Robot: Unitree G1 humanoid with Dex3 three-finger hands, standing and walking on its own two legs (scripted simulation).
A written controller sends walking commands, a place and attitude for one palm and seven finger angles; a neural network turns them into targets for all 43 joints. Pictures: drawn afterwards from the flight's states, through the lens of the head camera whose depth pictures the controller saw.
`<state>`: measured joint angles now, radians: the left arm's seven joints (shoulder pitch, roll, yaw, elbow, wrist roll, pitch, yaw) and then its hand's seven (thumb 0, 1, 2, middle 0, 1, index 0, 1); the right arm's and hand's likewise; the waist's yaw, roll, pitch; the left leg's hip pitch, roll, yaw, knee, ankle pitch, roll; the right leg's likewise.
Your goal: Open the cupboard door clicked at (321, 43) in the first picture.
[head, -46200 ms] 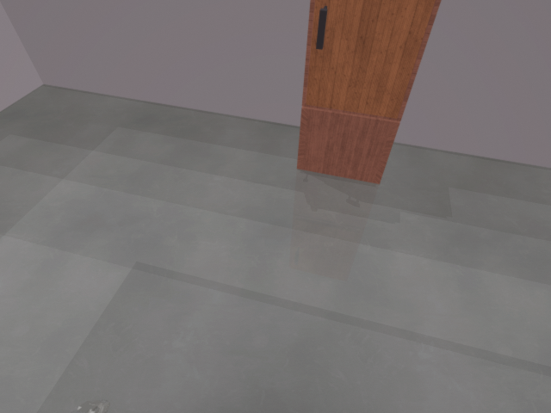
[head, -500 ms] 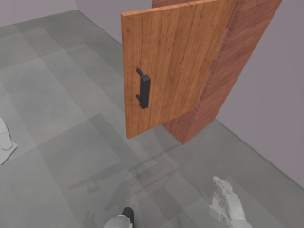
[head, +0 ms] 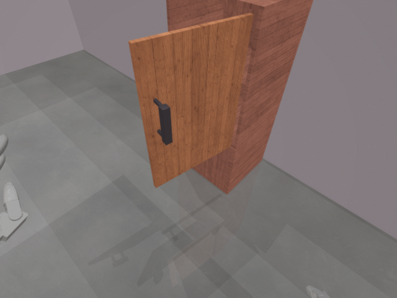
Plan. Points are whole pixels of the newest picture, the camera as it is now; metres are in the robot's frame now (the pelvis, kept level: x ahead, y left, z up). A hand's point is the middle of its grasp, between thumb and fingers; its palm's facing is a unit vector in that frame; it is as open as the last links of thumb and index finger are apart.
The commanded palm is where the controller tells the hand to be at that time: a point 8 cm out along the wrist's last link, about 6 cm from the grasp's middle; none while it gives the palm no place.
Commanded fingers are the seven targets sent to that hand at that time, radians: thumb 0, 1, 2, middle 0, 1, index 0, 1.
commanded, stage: stop stepping back and stand still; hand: left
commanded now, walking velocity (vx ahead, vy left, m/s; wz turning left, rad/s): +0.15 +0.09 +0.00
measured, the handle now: (162, 121) +0.61 +0.16 +0.00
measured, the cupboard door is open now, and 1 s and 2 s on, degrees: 80 80 80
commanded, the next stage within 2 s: let the arm hang, fingers relaxed in 0.88 s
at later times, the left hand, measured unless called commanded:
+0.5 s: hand out of the picture +0.18 +0.31 +0.15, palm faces +0.43 -0.77 -0.46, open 7.4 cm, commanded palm +0.12 +0.34 +0.17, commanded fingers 0.00 0.90 0.90 -0.20 -0.30 -0.20 -0.30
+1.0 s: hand out of the picture +0.17 +0.32 +0.14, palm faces +0.40 -0.77 -0.49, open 7.4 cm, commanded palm none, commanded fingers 0.00 0.90 0.90 -0.20 -0.30 -0.20 -0.30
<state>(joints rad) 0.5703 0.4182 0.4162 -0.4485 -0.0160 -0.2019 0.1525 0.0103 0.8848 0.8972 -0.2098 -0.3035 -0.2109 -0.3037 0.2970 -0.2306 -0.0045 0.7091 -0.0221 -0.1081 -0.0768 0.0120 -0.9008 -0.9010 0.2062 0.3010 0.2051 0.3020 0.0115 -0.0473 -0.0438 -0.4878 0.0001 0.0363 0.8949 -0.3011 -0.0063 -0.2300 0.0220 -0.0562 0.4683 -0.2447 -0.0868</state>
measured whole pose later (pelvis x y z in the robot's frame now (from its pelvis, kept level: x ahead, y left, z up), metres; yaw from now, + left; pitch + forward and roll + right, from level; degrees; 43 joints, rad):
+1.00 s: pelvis -0.03 +0.06 +0.00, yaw +2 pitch +0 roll -1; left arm 0.52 0.40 0.37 -0.40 -0.01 -0.21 0.13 0.01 0.89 0.90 -0.21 -0.30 -0.21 -0.30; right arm 0.22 -0.21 0.01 0.65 -0.01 -0.16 -0.06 0.01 -0.90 -0.90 0.21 0.30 0.21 0.30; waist 0.00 0.01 0.02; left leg -0.25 0.03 0.06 0.47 -0.23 0.01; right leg -0.26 -0.02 -0.07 0.43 -0.18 0.00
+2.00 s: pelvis -0.02 +0.04 +0.00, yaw +4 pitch -2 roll +0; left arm 0.09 0.26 0.02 1.12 0.02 -0.02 0.00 0.00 0.91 0.90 -0.20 -0.30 -0.20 -0.30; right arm 0.15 -0.26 -0.01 1.12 -0.03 0.00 -0.01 0.00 -0.91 -0.90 0.20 0.30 0.20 0.30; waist -0.01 0.02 0.05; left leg -0.16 0.02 0.03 0.37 -0.18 -0.01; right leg -0.19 -0.03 -0.10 0.40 -0.18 -0.02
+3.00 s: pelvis +0.02 +0.03 +0.01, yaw +3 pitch -1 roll +0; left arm 0.10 0.29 0.01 1.13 0.01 -0.02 0.01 0.00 0.90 0.90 -0.20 -0.30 -0.20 -0.30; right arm 0.13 -0.29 0.00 1.13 -0.02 0.00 -0.01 0.00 -0.90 -0.90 0.21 0.30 0.20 0.30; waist -0.01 0.02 0.05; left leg -0.07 0.05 0.03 0.29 -0.20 -0.04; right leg -0.10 0.01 -0.10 0.31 -0.20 -0.04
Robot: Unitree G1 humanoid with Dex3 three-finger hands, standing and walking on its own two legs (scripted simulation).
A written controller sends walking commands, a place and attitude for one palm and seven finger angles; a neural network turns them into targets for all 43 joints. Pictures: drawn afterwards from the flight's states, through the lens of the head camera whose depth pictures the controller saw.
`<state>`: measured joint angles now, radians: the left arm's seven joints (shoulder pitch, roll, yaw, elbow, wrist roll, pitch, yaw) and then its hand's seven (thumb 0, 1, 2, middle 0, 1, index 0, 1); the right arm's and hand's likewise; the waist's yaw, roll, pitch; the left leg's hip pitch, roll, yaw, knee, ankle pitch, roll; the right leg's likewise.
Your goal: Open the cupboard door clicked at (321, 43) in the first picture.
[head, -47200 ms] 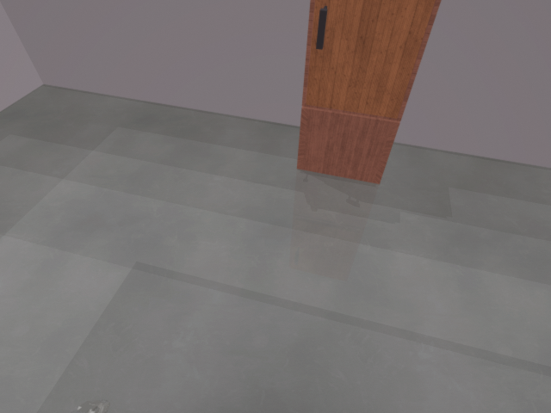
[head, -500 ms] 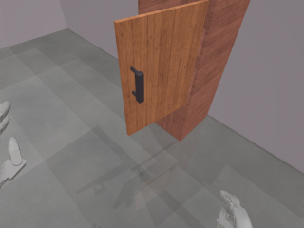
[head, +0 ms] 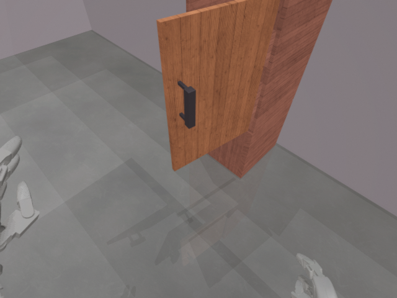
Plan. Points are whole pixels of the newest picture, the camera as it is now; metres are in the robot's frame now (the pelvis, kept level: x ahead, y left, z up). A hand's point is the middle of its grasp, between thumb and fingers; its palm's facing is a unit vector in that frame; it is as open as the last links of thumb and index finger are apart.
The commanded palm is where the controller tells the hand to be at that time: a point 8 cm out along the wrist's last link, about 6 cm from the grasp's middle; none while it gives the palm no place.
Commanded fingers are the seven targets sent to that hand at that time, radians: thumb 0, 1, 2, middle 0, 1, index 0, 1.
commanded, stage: let the arm hang, fingers relaxed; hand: left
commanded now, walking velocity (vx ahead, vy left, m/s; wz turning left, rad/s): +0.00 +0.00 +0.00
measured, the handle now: (185, 104) +0.64 +0.08 +0.00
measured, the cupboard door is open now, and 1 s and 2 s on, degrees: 80 80 80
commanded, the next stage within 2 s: look to check the result in 1.08 s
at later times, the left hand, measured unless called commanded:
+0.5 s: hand out of the picture -0.03 +0.20 -0.17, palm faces +0.02 -0.97 -0.25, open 7.2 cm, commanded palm none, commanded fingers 0.00 0.90 0.90 -0.20 -0.30 -0.20 -0.30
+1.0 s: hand out of the picture +0.09 +0.20 -0.15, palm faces +0.01 -0.96 -0.29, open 7.4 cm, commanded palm none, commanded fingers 0.00 0.90 0.90 -0.20 -0.30 -0.20 -0.30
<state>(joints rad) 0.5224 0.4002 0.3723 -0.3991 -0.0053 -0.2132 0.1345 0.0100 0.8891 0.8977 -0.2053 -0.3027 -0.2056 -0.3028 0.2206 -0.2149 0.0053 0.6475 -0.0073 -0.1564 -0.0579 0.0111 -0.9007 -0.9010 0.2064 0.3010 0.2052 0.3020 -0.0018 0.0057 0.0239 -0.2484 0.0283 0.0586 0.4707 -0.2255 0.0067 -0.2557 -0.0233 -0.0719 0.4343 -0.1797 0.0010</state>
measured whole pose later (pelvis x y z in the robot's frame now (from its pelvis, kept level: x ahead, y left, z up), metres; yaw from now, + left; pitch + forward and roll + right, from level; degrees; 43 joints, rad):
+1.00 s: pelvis +0.00 -0.02 +0.00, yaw +2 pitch -2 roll +0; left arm 0.09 0.26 0.02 1.12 0.02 -0.02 0.00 0.00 0.91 0.90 -0.20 -0.30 -0.20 -0.30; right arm 0.15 -0.26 -0.01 1.12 -0.03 0.00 -0.01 0.00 -0.91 -0.90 0.20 0.30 0.20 0.30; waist -0.01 0.02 0.05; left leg -0.16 0.02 0.03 0.37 -0.18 -0.01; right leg -0.19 -0.03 -0.10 0.40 -0.18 -0.02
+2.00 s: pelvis +0.04 -0.03 +0.01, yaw +1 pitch -1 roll +0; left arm 0.10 0.29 0.01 1.13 0.01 -0.02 0.01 0.00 0.90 0.90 -0.20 -0.30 -0.20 -0.30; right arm 0.13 -0.29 0.00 1.13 -0.02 0.00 -0.01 0.00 -0.90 -0.90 0.21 0.30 0.20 0.30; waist -0.01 0.02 0.05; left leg -0.07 0.05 0.03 0.29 -0.20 -0.04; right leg -0.10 0.01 -0.10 0.31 -0.20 -0.04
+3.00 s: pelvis +0.04 -0.02 +0.01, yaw +1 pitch -1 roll +0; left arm 0.12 0.29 0.01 1.15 0.01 -0.02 0.01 0.00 0.90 0.90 -0.20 -0.30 -0.20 -0.30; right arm 0.14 -0.28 0.00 1.14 -0.02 0.00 -0.01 0.00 -0.90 -0.90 0.21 0.30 0.20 0.30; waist -0.01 0.00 0.05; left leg -0.08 0.03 0.04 0.29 -0.19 -0.02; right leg -0.11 -0.01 -0.09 0.31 -0.18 -0.02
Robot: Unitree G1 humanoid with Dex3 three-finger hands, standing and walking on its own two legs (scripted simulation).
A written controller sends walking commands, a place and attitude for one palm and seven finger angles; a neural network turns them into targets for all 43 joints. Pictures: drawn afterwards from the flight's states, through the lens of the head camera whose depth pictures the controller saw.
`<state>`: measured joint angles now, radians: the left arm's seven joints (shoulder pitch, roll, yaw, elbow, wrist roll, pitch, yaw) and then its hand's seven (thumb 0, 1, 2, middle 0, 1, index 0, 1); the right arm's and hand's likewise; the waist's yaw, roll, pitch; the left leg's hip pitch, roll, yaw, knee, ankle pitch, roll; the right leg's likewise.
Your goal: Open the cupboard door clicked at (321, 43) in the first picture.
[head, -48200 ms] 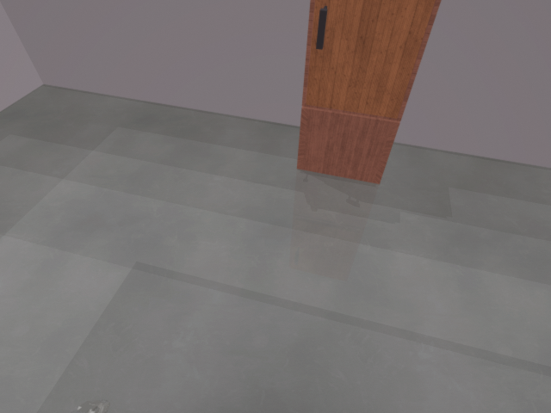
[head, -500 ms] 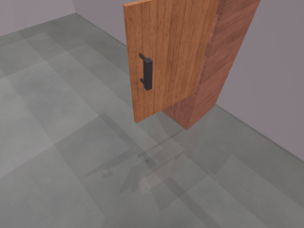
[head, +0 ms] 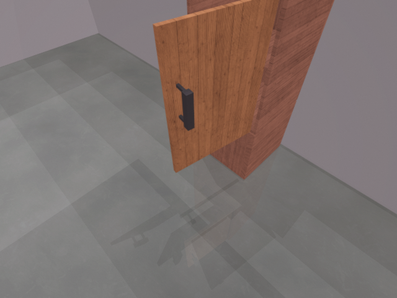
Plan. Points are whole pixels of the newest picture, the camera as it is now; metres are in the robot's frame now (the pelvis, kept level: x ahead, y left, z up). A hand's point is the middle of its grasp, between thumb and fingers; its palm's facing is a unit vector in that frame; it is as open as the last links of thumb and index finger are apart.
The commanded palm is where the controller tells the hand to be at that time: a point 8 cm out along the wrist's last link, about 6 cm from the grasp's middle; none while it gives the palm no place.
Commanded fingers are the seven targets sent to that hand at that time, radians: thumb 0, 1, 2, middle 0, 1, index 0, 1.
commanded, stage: let the arm hang, fingers relaxed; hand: left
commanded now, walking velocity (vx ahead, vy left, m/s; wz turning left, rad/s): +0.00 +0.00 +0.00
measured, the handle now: (184, 107) +0.64 +0.08 +0.00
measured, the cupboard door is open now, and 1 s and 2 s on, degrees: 80 80 80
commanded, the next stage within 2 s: look to check the result in 0.08 s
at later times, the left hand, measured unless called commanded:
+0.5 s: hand out of the picture +0.09 +0.23 -0.15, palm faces -0.02 -0.94 -0.35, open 7.4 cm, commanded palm none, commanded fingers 0.00 0.90 0.90 -0.20 -0.30 -0.20 -0.30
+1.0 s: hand out of the picture +0.12 +0.21 -0.15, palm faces -0.03 -0.95 -0.32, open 7.4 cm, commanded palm none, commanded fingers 0.00 0.90 0.90 -0.20 -0.30 -0.20 -0.30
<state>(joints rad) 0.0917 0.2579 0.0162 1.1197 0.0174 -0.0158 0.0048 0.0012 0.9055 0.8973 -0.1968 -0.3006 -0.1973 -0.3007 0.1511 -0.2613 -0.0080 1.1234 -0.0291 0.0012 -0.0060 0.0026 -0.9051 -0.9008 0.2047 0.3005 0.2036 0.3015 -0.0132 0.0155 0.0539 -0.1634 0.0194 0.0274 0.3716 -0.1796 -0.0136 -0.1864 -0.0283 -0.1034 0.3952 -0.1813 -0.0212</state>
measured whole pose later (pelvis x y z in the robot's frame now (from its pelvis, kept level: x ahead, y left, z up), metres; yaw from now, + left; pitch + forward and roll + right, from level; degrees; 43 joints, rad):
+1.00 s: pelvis +0.04 -0.02 +0.00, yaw -1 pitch -1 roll +0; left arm 0.10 0.29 0.01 1.13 0.01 -0.02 0.01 0.00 0.90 0.90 -0.20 -0.30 -0.20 -0.30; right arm 0.13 -0.29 0.00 1.13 -0.02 0.00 -0.01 0.00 -0.90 -0.90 0.21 0.30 0.20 0.30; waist -0.01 0.02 0.05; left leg -0.07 0.05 0.03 0.29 -0.20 -0.04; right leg -0.10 0.01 -0.10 0.31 -0.20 -0.04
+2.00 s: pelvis +0.03 +0.00 +0.00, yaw -1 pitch -1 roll +0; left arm 0.12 0.29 0.01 1.15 0.01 -0.02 0.01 0.00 0.90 0.90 -0.20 -0.30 -0.20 -0.30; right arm 0.14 -0.28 0.00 1.14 -0.02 0.00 -0.01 0.00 -0.90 -0.90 0.21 0.30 0.20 0.30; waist -0.01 0.00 0.05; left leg -0.08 0.03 0.04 0.29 -0.19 -0.02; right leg -0.11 -0.01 -0.09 0.31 -0.18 -0.02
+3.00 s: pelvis +0.00 -0.03 +0.00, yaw -22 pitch +2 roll +2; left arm 0.24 0.20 0.07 0.95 0.03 0.04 0.01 0.00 0.90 0.90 -0.20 -0.30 -0.20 -0.30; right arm 0.06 -0.21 -0.05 0.93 -0.01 0.05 -0.03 0.00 -0.91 -0.90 0.20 0.30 0.20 0.30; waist 0.04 -0.03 0.10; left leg -0.40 0.02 -0.03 0.90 -0.42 -0.06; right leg -0.30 0.10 0.15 0.45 -0.17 -0.08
